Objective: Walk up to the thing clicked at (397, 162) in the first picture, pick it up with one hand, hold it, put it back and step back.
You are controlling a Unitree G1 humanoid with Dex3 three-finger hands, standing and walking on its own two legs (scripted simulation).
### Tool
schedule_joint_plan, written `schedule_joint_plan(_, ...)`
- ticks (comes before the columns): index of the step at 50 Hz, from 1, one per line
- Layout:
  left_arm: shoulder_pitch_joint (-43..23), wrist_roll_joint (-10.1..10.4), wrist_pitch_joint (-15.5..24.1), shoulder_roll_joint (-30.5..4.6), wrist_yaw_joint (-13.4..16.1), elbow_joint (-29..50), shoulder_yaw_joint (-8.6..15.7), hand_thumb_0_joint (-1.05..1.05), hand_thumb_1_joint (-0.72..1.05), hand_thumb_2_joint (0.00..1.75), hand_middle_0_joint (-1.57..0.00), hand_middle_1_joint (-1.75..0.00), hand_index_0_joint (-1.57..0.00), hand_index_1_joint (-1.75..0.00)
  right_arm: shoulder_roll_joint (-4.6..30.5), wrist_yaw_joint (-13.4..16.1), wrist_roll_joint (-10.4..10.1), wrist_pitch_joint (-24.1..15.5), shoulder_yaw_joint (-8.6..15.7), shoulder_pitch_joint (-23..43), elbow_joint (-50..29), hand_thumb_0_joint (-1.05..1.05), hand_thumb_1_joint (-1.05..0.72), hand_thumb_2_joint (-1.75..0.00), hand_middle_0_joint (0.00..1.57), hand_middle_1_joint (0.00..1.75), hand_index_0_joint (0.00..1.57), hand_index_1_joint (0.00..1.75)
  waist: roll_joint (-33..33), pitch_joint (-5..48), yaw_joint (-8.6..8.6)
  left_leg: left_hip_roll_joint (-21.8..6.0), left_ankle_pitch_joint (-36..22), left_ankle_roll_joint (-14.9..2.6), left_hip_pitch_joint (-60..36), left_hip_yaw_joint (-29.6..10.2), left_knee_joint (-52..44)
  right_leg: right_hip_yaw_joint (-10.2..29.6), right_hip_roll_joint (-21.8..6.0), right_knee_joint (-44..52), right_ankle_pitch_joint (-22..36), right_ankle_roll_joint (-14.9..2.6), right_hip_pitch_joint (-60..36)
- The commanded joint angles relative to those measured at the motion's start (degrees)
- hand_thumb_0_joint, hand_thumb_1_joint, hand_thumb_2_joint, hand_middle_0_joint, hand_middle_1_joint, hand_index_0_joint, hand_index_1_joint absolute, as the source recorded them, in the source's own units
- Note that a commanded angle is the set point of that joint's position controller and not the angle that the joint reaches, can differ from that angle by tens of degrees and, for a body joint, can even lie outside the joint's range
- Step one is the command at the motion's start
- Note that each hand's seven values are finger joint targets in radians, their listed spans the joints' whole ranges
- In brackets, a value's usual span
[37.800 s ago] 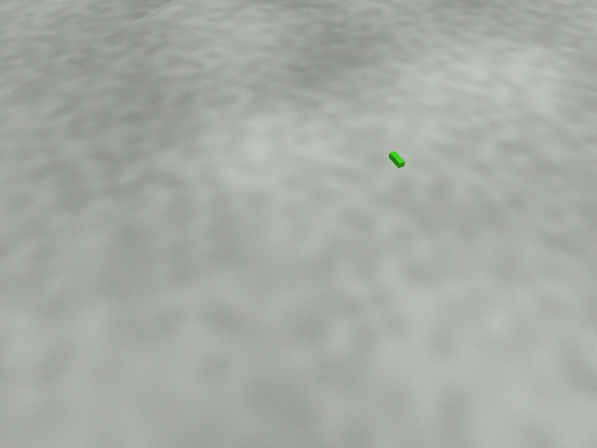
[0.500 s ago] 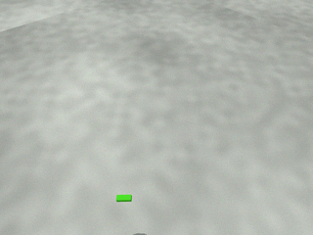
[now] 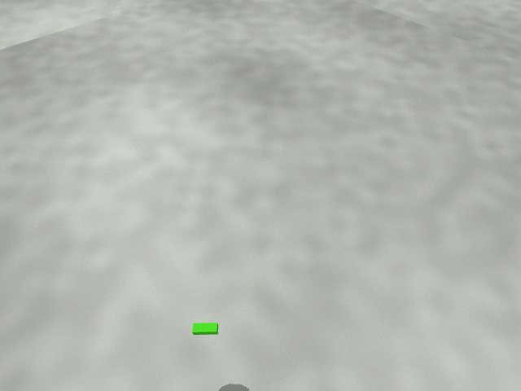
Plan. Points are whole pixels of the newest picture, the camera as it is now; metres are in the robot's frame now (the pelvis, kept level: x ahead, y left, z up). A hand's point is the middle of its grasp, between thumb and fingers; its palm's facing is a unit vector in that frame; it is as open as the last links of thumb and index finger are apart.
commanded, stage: stand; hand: left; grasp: from above
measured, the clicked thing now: (205, 328) +0.42 +0.22 -0.77
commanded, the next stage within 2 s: step back in 0.14 s
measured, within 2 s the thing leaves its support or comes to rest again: neither
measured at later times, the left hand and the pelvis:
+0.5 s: hand out of the picture +0.10 +0.31 -0.18, palm faces +0.00 -0.93 -0.38, open 7.4 cm; pelvis -0.05 +0.04 -0.02, yaw +0 degrees
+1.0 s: hand out of the picture -0.03 +0.28 -0.15, palm faces -0.10 -0.91 -0.41, open 7.4 cm; pelvis -0.14 +0.02 -0.02, yaw -7 degrees
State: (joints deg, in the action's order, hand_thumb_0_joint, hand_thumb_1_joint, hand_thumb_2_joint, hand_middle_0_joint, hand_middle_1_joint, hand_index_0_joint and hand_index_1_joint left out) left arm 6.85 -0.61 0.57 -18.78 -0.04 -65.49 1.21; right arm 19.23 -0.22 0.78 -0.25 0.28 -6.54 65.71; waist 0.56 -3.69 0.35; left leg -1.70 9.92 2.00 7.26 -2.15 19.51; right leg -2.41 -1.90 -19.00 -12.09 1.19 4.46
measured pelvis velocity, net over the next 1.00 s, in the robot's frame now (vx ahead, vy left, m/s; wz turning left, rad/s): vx -0.14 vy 0.02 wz -0.11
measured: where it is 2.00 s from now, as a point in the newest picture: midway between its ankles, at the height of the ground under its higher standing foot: outside the picture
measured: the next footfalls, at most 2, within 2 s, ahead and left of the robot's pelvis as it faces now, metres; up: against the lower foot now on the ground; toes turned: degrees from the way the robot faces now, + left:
right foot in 0.84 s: -0.09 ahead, -0.08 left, +0.00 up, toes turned -3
left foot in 1.24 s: -0.18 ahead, +0.15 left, +0.00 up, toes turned -5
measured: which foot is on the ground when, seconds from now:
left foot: down 0.00-0.88, up 0.90-1.00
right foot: down 0.00-0.42, up 0.44-0.82, down 0.84-1.00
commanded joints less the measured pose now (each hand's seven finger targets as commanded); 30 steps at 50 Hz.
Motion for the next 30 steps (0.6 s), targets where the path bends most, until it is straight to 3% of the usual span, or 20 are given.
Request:
schedule_joint_plan(1,-1.62,-0.07,1.09,-12.33,0.94,3.54,2.35,0.00,0.90,0.90,-0.20,-0.30,-0.20,-0.30,11.78,1.07,0.07,-1.41,2.03,2.22,-3.44,0.00,-0.90,-0.90,0.20,0.30,0.20,0.30,-0.11,5.57,0.03,-5.61,-12.05,-2.91,-1.54,-3.34,-1.56,4.18,-6.14,2.72,10.33,-1.86,-0.50)
schedule_joint_plan(6,-1.85,0.01,0.96,-12.28,0.92,3.37,2.15,0.00,0.90,0.90,-0.20,-0.30,-0.20,-0.30,11.77,1.13,-0.02,-1.16,1.90,2.19,-3.26,0.00,-0.90,-0.90,0.20,0.30,0.20,0.30,-0.40,4.47,-0.25,-5.45,-9.98,-2.61,-1.27,-3.41,-1.86,4.17,-5.94,3.26,8.24,-1.74,0.41)
schedule_joint_plan(7,-1.96,1.10,0.47,-16.57,1.31,5.07,4.45,0.00,0.90,0.90,-0.20,-0.30,-0.20,-0.30,15.25,0.74,-0.48,-0.07,3.29,3.95,-4.60,0.00,-0.90,-0.90,0.20,0.30,0.20,0.30,-0.33,-0.65,-0.57,-4.08,-18.05,-3.81,3.29,-3.40,4.19,5.45,-5.48,-1.62,19.44,-2.53,3.86)
schedule_joint_plan(10,-0.63,1.25,0.24,-16.33,1.84,7.32,5.05,0.00,0.90,0.90,-0.20,-0.30,-0.20,-0.30,13.31,0.57,-1.35,0.68,3.32,2.10,-6.45,0.00,-0.90,-0.90,0.20,0.30,0.20,0.30,-2.75,4.89,-0.81,-2.60,-19.62,-4.28,2.87,-1.04,10.67,5.76,-7.26,-4.03,26.35,-5.32,1.42)
schedule_joint_plan(12,-1.65,1.10,-0.17,-17.32,1.84,9.23,5.61,0.00,0.90,0.90,-0.20,-0.30,-0.20,-0.30,12.38,0.44,-1.47,1.43,3.59,2.01,-7.79,0.00,-0.90,-0.90,0.20,0.30,0.20,0.30,-5.73,5.84,-0.79,0.84,-11.76,-3.40,4.18,1.26,17.36,8.81,-10.92,-2.92,26.62,-8.89,4.05)
schedule_joint_plan(14,-4.80,0.18,-0.57,-18.39,2.02,12.02,5.95,0.00,0.90,0.90,-0.20,-0.30,-0.20,-0.30,12.14,0.15,-1.07,2.45,4.17,0.28,-8.83,0.00,-0.90,-0.90,0.20,0.30,0.20,0.30,-10.80,6.07,-1.26,4.16,10.40,-3.40,6.33,1.63,27.08,13.40,-16.75,-1.93,26.10,-13.71,7.32)
schedule_joint_plan(15,-5.51,-0.54,-0.65,-18.73,2.05,13.53,6.13,0.00,0.90,0.90,-0.20,-0.30,-0.20,-0.30,12.61,-0.18,-0.79,2.95,4.48,-0.46,-9.68,0.00,-0.90,-0.90,0.20,0.30,0.20,0.30,-12.47,5.96,-1.23,4.41,18.28,-4.12,7.59,0.33,32.05,14.65,-18.49,-2.65,25.54,-15.59,8.81)
schedule_joint_plan(16,-6.35,-0.99,-0.80,-18.99,2.01,14.66,6.20,0.00,0.90,0.90,-0.20,-0.30,-0.20,-0.30,12.45,-0.45,-0.80,3.14,4.52,-2.39,-10.17,0.00,-0.90,-0.90,0.20,0.30,0.20,0.30,-12.85,5.67,-1.88,3.07,19.95,-4.46,6.99,-0.74,31.12,13.96,-18.83,-3.81,24.27,-15.60,11.02)
schedule_joint_plan(17,-8.21,-0.97,-0.90,-18.72,2.00,15.63,6.00,0.00,0.90,0.90,-0.20,-0.30,-0.20,-0.30,12.50,-0.65,-0.97,3.00,4.72,-3.94,-10.29,0.00,-0.90,-0.90,0.20,0.30,0.20,0.30,-13.36,6.06,-3.00,2.13,18.50,-4.84,6.01,-1.19,28.47,12.10,-17.56,-5.86,23.36,-14.24,11.49)
schedule_joint_plan(18,-9.41,-0.75,-1.15,-17.77,2.00,16.18,5.65,0.00,0.90,0.90,-0.20,-0.30,-0.20,-0.30,12.58,-0.72,-0.92,2.60,5.04,-5.26,-10.08,0.00,-0.90,-0.90,0.20,0.30,0.20,0.30,-12.20,6.30,-3.97,1.84,12.84,-4.96,5.31,-0.46,23.75,9.54,-15.14,-9.04,22.54,-12.12,11.12)
schedule_joint_plan(19,-9.91,-0.48,-1.53,-16.79,1.96,16.76,5.37,0.00,0.90,0.90,-0.20,-0.30,-0.20,-0.30,13.14,-0.57,-0.81,2.08,5.36,-6.49,-10.09,0.00,-0.90,-0.90,0.20,0.30,0.20,0.30,-8.66,6.54,-4.38,0.19,-3.39,-4.81,4.98,-0.39,15.79,6.34,-11.18,-14.14,19.50,-8.69,9.76)
schedule_joint_plan(20,-8.84,0.30,-2.04,-14.10,1.96,17.39,4.68,0.00,0.90,0.90,-0.20,-0.30,-0.20,-0.30,15.84,-0.16,-0.09,1.59,6.01,-4.58,-10.96,0.00,-0.90,-0.90,0.20,0.30,0.20,0.30,2.32,5.55,-3.58,-5.62,-21.15,-6.50,6.17,-7.74,6.73,2.15,-3.26,-23.50,11.56,-4.86,11.18)
schedule_joint_plan(21,-7.59,0.81,-2.59,-11.64,2.26,17.91,4.32,0.00,0.90,0.90,-0.20,-0.30,-0.20,-0.30,19.59,0.20,0.50,1.26,6.94,-4.21,-11.73,0.00,-0.90,-0.90,0.20,0.30,0.20,0.30,12.00,4.50,-3.71,-12.15,-33.63,-9.05,-0.11,-19.46,2.14,4.04,6.90,-32.80,-11.04,-2.95,21.25)
schedule_joint_plan(22,-4.79,0.42,-3.39,-11.82,2.69,17.28,4.48,0.00,0.90,0.90,-0.20,-0.30,-0.20,-0.30,19.77,0.52,1.14,0.96,7.11,-5.59,-12.12,0.00,-0.90,-0.90,0.20,0.30,0.20,0.30,8.26,6.21,-2.63,-15.19,-36.03,-11.30,-2.44,-22.03,2.87,10.59,7.75,-38.67,-24.23,-3.51,22.91)
schedule_joint_plan(23,-1.76,0.38,-3.73,-11.77,2.81,17.05,4.11,0.00,0.90,0.90,-0.20,-0.30,-0.20,-0.30,18.96,0.84,1.10,0.77,6.92,-5.10,-12.45,0.00,-0.90,-0.90,0.20,0.30,0.20,0.30,5.19,6.39,-1.43,-14.86,-43.10,-11.60,-3.03,-17.98,5.50,11.74,7.39,-42.92,-24.97,-3.68,23.17)
schedule_joint_plan(24,-0.87,0.54,-3.58,-10.97,3.08,17.13,3.86,0.00,0.90,0.90,-0.20,-0.30,-0.20,-0.30,20.29,1.02,1.09,0.77,7.15,-2.90,-13.99,0.00,-0.90,-0.90,0.20,0.30,0.20,0.30,9.73,7.90,-1.47,-16.54,-43.76,-12.60,-4.43,-19.77,5.18,13.52,8.18,-46.10,-24.99,-3.63,25.13)
schedule_joint_plan(26,-0.18,0.48,-3.34,-13.30,3.41,16.39,4.44,0.00,0.90,0.90,-0.20,-0.30,-0.20,-0.30,17.92,1.90,1.07,0.67,7.12,1.12,-16.31,0.00,-0.90,-0.90,0.20,0.30,0.20,0.30,10.13,8.28,-0.52,-15.49,-36.96,-14.98,-4.14,-16.23,7.17,14.40,6.78,-49.05,-21.54,-3.00,25.75)
schedule_joint_plan(27,0.26,0.78,-3.31,-13.64,3.14,16.21,4.65,0.00,0.90,0.90,-0.20,-0.30,-0.20,-0.30,16.36,2.05,1.27,0.64,6.51,1.78,-16.71,0.00,-0.90,-0.90,0.20,0.30,0.20,0.30,9.15,7.47,0.26,-12.61,-35.65,-14.14,-2.68,-12.12,8.07,14.36,6.96,-49.73,-18.91,-2.50,25.25)
schedule_joint_plan(28,0.72,0.59,-3.25,-13.52,2.85,16.83,4.82,0.00,0.90,0.90,-0.20,-0.30,-0.20,-0.30,15.34,2.23,1.08,0.51,6.15,1.48,-17.40,0.00,-0.90,-0.90,0.20,0.30,0.20,0.30,8.89,7.52,0.57,-12.18,-34.53,-14.39,-4.52,-11.26,8.65,13.52,6.75,-49.91,-17.33,-2.19,25.76)
schedule_joint_plan(30,0.52,-0.09,-2.97,-13.81,2.47,17.69,5.19,0.00,0.90,0.90,-0.20,-0.30,-0.20,-0.30,14.95,2.41,0.79,0.54,6.50,-1.50,-17.65,0.00,-0.90,-0.90,0.20,0.30,0.20,0.30,6.39,7.52,-0.84,-12.47,-32.49,-15.33,-6.00,-11.11,8.73,12.58,6.93,-47.91,-17.05,-0.99,25.01)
